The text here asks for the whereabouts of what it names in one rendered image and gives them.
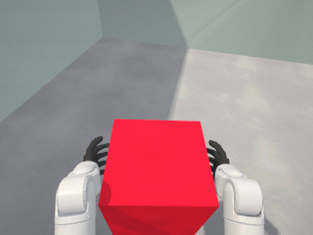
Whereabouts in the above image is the robot right hand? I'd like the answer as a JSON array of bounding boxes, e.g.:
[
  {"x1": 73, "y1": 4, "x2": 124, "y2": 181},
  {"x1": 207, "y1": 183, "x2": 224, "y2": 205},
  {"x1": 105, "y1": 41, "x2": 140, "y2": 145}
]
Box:
[{"x1": 206, "y1": 140, "x2": 230, "y2": 182}]

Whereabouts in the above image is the carton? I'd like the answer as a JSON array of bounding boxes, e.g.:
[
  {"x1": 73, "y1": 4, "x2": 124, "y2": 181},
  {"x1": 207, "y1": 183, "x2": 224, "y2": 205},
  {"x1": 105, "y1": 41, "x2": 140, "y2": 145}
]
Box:
[{"x1": 98, "y1": 118, "x2": 219, "y2": 235}]

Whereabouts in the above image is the left robot forearm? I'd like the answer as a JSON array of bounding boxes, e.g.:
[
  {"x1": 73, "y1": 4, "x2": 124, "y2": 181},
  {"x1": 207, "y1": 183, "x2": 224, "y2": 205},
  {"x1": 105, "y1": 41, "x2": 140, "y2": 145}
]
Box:
[{"x1": 54, "y1": 161, "x2": 102, "y2": 235}]

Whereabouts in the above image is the robot left hand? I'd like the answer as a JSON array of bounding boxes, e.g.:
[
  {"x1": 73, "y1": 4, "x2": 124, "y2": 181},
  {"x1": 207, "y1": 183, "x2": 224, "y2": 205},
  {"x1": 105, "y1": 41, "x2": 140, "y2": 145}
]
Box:
[{"x1": 83, "y1": 136, "x2": 110, "y2": 175}]

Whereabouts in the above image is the right robot forearm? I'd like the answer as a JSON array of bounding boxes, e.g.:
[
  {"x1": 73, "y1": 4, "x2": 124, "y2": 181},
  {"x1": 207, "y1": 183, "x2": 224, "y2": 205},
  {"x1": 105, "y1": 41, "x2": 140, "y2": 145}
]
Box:
[{"x1": 214, "y1": 164, "x2": 265, "y2": 235}]

